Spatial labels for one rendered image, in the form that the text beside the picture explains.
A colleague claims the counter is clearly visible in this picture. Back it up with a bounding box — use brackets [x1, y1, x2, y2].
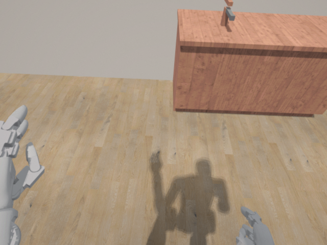
[173, 0, 327, 117]

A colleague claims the robot left hand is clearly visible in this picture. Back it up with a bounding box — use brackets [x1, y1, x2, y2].
[0, 105, 44, 209]

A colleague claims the robot left forearm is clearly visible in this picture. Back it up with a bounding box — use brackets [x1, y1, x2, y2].
[0, 208, 21, 245]

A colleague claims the tap lever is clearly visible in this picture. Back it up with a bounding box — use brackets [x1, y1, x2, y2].
[226, 7, 235, 21]

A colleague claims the robot right hand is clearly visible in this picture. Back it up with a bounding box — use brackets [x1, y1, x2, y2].
[236, 206, 275, 245]

